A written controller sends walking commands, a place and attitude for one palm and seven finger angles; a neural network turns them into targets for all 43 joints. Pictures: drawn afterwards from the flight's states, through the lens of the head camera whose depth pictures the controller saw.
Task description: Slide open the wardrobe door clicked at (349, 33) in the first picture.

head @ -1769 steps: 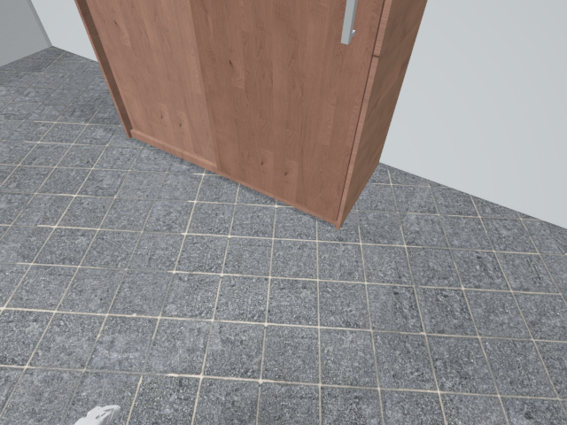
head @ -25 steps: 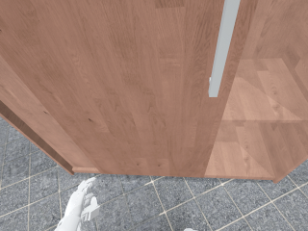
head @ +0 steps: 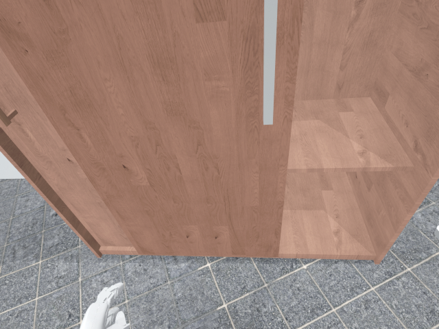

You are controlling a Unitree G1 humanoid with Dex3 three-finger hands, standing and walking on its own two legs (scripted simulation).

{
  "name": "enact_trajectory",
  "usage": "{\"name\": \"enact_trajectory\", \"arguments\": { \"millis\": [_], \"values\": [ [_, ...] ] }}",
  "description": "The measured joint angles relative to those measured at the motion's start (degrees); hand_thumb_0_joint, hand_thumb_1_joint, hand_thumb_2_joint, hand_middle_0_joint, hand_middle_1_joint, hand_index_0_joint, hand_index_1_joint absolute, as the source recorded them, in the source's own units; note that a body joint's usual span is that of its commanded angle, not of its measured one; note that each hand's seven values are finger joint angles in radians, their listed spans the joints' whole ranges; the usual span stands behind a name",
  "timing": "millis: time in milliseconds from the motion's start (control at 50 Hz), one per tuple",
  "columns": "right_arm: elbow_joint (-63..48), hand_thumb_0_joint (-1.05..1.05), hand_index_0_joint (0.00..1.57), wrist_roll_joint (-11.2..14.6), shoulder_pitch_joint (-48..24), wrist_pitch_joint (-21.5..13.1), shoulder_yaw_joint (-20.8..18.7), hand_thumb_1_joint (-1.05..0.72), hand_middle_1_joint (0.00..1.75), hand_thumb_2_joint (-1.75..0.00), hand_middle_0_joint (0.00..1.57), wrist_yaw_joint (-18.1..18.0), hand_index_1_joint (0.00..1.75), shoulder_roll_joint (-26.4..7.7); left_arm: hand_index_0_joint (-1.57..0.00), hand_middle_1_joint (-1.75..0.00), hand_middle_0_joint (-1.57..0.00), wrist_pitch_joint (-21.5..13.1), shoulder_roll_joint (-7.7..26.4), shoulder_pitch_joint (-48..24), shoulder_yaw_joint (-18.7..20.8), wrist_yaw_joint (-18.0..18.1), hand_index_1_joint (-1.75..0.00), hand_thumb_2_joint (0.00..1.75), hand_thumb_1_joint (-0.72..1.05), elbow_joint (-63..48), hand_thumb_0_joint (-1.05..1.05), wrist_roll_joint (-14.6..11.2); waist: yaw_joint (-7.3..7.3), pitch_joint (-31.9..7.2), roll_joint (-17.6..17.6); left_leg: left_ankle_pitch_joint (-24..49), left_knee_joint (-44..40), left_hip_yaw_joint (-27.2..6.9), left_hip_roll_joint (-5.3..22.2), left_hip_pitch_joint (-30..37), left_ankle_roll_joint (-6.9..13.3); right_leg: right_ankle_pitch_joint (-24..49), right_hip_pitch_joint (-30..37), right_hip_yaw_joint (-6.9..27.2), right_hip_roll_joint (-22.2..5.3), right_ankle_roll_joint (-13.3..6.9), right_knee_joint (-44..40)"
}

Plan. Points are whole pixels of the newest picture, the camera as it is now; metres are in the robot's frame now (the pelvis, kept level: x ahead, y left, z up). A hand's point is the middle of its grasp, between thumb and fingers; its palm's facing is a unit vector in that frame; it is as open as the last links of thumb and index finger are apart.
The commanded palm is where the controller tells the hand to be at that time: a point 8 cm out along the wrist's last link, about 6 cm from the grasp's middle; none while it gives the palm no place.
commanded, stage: stop stepping back and stand still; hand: right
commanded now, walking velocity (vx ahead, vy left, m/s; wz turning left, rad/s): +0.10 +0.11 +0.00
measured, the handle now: (268, 51) +0.57 -0.09 +0.26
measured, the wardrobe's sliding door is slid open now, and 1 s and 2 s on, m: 0.43 0.43 0.43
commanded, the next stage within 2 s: let the arm hang, fingers relaxed in 1.02 s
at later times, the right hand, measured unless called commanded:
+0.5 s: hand out of the picture +0.25 -0.29 +0.18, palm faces +0.42 +0.82 -0.38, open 7.4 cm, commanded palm +0.17 -0.34 +0.20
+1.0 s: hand (408, 174) +0.30 -0.27 +0.18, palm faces +0.38 +0.78 -0.49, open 7.4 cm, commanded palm +0.22 -0.31 +0.20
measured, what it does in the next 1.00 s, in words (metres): steps on the spot: left foot, then left foot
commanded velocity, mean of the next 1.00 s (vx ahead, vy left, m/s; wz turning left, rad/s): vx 0.01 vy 0.02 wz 0.00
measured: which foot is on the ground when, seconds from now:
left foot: up 0.00-0.26, down 0.28-0.38, up 0.40-0.62, down 0.64-1.00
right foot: down 0.00-1.00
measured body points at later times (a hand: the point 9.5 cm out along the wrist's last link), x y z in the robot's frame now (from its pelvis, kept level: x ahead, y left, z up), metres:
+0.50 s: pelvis +0.04 -0.03 +0.02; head +0.06 -0.06 +0.47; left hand +0.20 +0.19 -0.06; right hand +0.22 -0.34 +0.20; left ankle +0.00 +0.10 -0.69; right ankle +0.04 -0.09 -0.72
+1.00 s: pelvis +0.09 +0.00 +0.02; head +0.13 -0.02 +0.47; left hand +0.28 +0.23 -0.06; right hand +0.27 -0.31 +0.20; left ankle +0.06 +0.09 -0.72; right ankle +0.04 -0.09 -0.72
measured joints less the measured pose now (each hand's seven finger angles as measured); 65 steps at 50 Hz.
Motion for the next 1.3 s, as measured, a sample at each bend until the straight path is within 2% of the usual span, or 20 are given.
{"name": "enact_trajectory", "arguments": {
  "millis": [40, 80, 140, 200, 240, 280, 320, 360, 400, 480, 540, 600, 660, 720, 820, 980, 1120, 1160, 1220, 1300],
  "values": [
    [-1.56, 0.02, 0.20, 0.24, 0.42, -0.09, -1.37, -0.89, 0.30, -0.90, 0.20, 0.12, 0.30, -1.31, -0.21, -0.30, -0.21, -1.61, -1.98, -0.97, -0.06, -0.63, -0.30, 0.90, 0.91, -0.10, 0.02, 0.46, 1.17, 1.83, 1.73, -1.29, 11.15, -2.64, -1.27, -4.75, 0.34, 3.35, 0.85, -1.09, 1.21, -0.53, -1.50],
    [-4.33, 0.02, 0.20, 0.38, 3.06, -1.29, -2.53, -0.89, 0.30, -0.90, 0.20, 0.49, 0.30, -3.51, -0.21, -0.30, -0.21, -3.08, -3.81, -0.25, -0.81, -1.77, -0.30, 0.90, 0.91, -0.19, 0.02, 0.78, 2.35, 1.99, 2.31, 1.39, 15.80, -2.15, -2.44, -7.96, 0.34, 6.83, 2.57, -0.76, 1.55, -0.63, -6.20],
    [-7.41, 0.02, 0.20, -0.06, 8.07, -3.60, -3.02, -0.89, 0.30, -0.90, 0.20, 0.87, 0.30, -4.96, -0.21, -0.30, -0.21, -3.52, -4.68, 1.89, -1.88, -3.03, -0.30, 0.90, 0.91, -0.20, 0.02, 1.09, 2.09, 0.87, 0.18, 3.91, 8.48, 1.76, -2.94, -7.82, 0.47, 10.12, 4.88, -0.10, 0.36, -0.59, -13.03],
    [-6.23, 0.02, 0.20, -0.57, 10.52, -4.42, -2.89, -0.89, 0.30, -0.90, 0.21, 1.11, 0.30, -5.67, -0.21, -0.30, -0.21, -2.36, -4.43, 3.75, -2.16, -2.67, -0.30, 0.90, 0.90, -0.43, 0.02, 1.49, 0.87, -0.31, -2.84, 2.28, -3.87, 4.47, -3.63, -2.87, 1.04, 9.97, 5.90, 0.24, -0.44, -0.34, -16.07],
    [-3.90, 0.01, 0.21, -0.77, 10.05, -3.73, -2.96, -0.89, 0.30, -0.90, 0.21, 1.16, 0.30, -6.32, -0.21, -0.30, -0.21, -1.37, -4.03, 4.22, -2.17, -2.07, -0.30, 0.90, 0.90, -0.65, 0.02, 1.54, 0.24, -0.86, -3.48, 2.42, -12.45, 4.09, -3.62, 1.83, 1.90, 7.88, 4.92, -0.04, 0.29, -0.17, -14.69],
    [-1.92, 0.01, 0.21, -0.48, 8.46, -3.06, -3.41, -0.89, 0.30, -0.90, 0.21, 1.28, 0.30, -6.63, -0.21, -0.30, -0.21, -0.77, -3.24, 3.49, -2.06, -1.65, -0.30, 0.90, 0.90, -1.02, 0.02, 1.51, -0.54, -0.96, -2.69, 5.17, -18.21, 0.75, -2.44, 4.11, 3.76, 5.35, 1.40, -1.87, 1.62, 0.46, -9.37],
    [0.02, 0.01, 0.21, -0.06, 6.06, -2.44, -2.39, -0.89, 0.30, -0.90, 0.21, 1.44, 0.30, -4.05, -0.21, -0.30, -0.21, -0.13, -1.45, 1.18, -1.48, -1.46, -0.30, 0.90, 0.90, 0.51, 0.02, 1.42, -1.16, 0.58, -4.89, 11.35, -15.38, 1.10, -2.92, 3.07, 2.29, 4.92, 0.01, -2.11, 0.53, 1.13, -4.70],
    [0.79, 0.01, 0.21, 0.10, 4.73, -1.74, -1.18, -0.89, 0.30, -0.90, 0.20, 1.43, 0.30, -1.83, -0.21, -0.30, -0.21, 0.03, -0.88, -0.12, -0.88, -1.40, -0.30, 0.90, 0.90, 2.35, 0.02, 0.91, -1.46, 1.16, -4.47, 9.26, -12.32, 0.76, -2.27, 3.25, 0.48, 4.72, 1.41, -2.62, 1.11, -0.69, -4.30],
    [0.94, 0.01, 0.20, 0.20, 4.56, -1.57, -0.57, -0.89, 0.30, -0.90, 0.20, 1.25, 0.30, -0.07, -0.21, -0.30, -0.21, -0.13, -0.98, -1.16, -0.61, -1.26, -0.30, 0.90, 0.90, 2.71, 0.02, 0.68, -1.53, 1.51, -2.52, 7.03, -9.18, -0.58, -0.84, 2.77, 0.07, 4.03, 3.49, -4.00, 2.49, -2.15, -5.99],
    [-0.77, 0.02, 0.20, -0.44, 3.91, -1.64, 0.29, -0.89, 0.30, -0.90, 0.21, 1.01, 0.30, -0.55, -0.21, -0.30, -0.21, -2.45, -2.05, -2.76, -0.36, -1.36, -0.30, 0.90, 0.91, 1.76, 0.02, 1.20, 0.39, 3.24, -1.25, 4.89, -0.10, -2.43, -1.04, -0.95, -0.28, 6.82, 7.77, -3.21, 3.87, -2.31, -12.82],
    [-4.19, 0.02, 0.21, -0.77, 6.76, -3.02, -1.30, -0.89, 0.30, -0.90, 0.21, 0.91, 0.30, -3.37, -0.21, -0.30, -0.21, -3.01, -2.89, -3.17, -1.03, -2.25, -0.30, 0.90, 0.91, 0.46, 0.02, 1.13, 1.09, 3.44, -1.17, 6.99, -3.79, -0.48, -0.99, -2.21, -0.66, 8.34, 9.56, -2.34, 3.30, -1.95, -16.72],
    [-5.03, 0.02, 0.21, -0.83, 9.45, -4.47, -2.99, -0.89, 0.30, -0.90, 0.21, 0.99, 0.30, -5.24, -0.21, -0.30, -0.21, -2.79, -2.80, -2.90, -1.24, -2.49, -0.30, 0.90, 0.91, -1.44, 0.02, 0.91, 0.80, 3.46, -2.35, 11.29, -11.40, 1.46, -0.87, -1.21, -0.70, 7.72, 10.00, -2.14, 2.59, -1.63, -17.18],
    [-3.02, 0.01, 0.21, -0.73, 9.64, -5.18, -3.90, -0.89, 0.30, -0.90, 0.21, 1.24, 0.30, -6.21, -0.21, -0.30, -0.21, -2.06, -2.24, -2.64, -1.33, -2.26, -0.30, 0.90, 0.91, -2.32, 0.01, 0.44, 0.07, 3.24, -2.61, 15.90, -17.50, 1.04, -0.28, 1.39, -0.26, 5.35, 9.18, -2.14, 3.22, -1.33, -14.48],
    [0.04, 0.01, 0.21, -0.22, 8.26, -4.70, -3.04, -0.89, 0.30, -0.90, 0.21, 1.18, 0.30, -3.79, -0.21, -0.30, -0.21, -0.89, -1.14, -3.49, -1.04, -1.91, -0.30, 0.90, 0.90, -1.80, 0.01, 0.08, -0.77, 3.20, -4.23, 12.88, -16.42, 0.91, -0.96, 1.26, -0.08, 3.63, 8.94, -2.20, 2.55, -0.96, -12.99],
    [0.29, 0.02, 0.21, 0.06, 7.06, -3.33, -0.36, -0.89, 0.30, -0.90, 0.21, 0.79, 0.30, -0.88, -0.21, -0.30, -0.21, 0.23, 0.00, -4.54, -0.25, -1.71, -0.30, 0.90, 0.91, -2.31, 0.01, -0.42, -0.71, 3.95, -4.29, 10.84, -13.87, 0.95, -1.14, 0.94, 0.48, 2.19, 9.00, -2.10, 2.33, 0.10, -11.26],
    [-2.89, 0.02, 0.21, 0.28, 9.43, -4.58, -1.30, -0.89, 0.30, -0.90, 0.21, 0.73, 0.30, -3.48, -0.21, -0.30, -0.21, 1.74, 0.64, -5.17, 0.56, -1.48, -0.30, 0.90, 0.91, -4.69, 0.01, -0.75, 0.77, 4.28, -3.66, 9.75, -13.06, 1.24, -1.70, 1.00, 1.11, 1.22, 9.19, -1.67, 1.82, 0.47, -10.77],
    [-0.92, 0.01, 0.21, 0.46, 9.68, -4.14, -1.68, -0.89, 0.30, -0.90, 0.21, 0.49, 0.30, -3.54, -0.21, -0.30, -0.20, 2.64, 1.25, -4.15, 0.61, -1.18, -0.30, 0.90, 0.91, -4.66, 0.01, -0.91, 0.69, 3.45, -4.50, 10.75, -14.44, 1.41, -2.05, 1.17, 1.28, 1.89, 9.06, -1.48, 1.48, 0.56, -11.56],
    [7.46, 0.01, 0.20, -1.35, 5.15, -4.49, 2.54, -0.89, 0.30, -0.90, 0.21, 2.63, 0.30, -3.70, -0.20, -0.30, -0.20, 0.46, 2.36, -4.07, 1.44, -3.36, -0.30, 0.90, 0.91, -1.65, 0.01, -1.11, 0.33, 2.26, -5.24, 10.33, -12.51, 2.21, -1.24, -0.70, 1.13, 2.22, 6.79, -0.85, 2.17, 0.67, -9.58],
    [28.39, 0.00, 0.20, -3.52, -3.71, 1.86, 10.42, -0.90, 0.30, -0.90, 0.20, 6.34, 0.30, -0.79, -0.21, -0.30, -0.20, 2.09, 4.41, -4.68, 1.61, -5.20, -0.30, 0.90, 0.91, 3.10, 0.01, 0.19, -0.04, -0.09, -6.92, 8.04, -8.20, 3.25, -0.15, -4.06, 0.92, 0.65, 3.70, 0.05, 3.19, -0.21, -6.62],
    [55.33, 0.01, 0.19, -4.05, -9.58, 9.08, 17.34, -0.91, 0.30, -0.90, 0.19, 7.85, 0.30, 5.05, -0.21, -0.30, -0.20, 4.38, 3.30, -4.44, 1.01, -5.40, -0.30, 0.90, 0.91, 7.28, 0.01, 1.43, 1.11, 0.56, -5.84, 6.94, -5.75, 3.28, 0.73, -4.42, 0.97, 0.36, 3.77, 0.02, 4.00, -0.40, -5.35]
  ]
}}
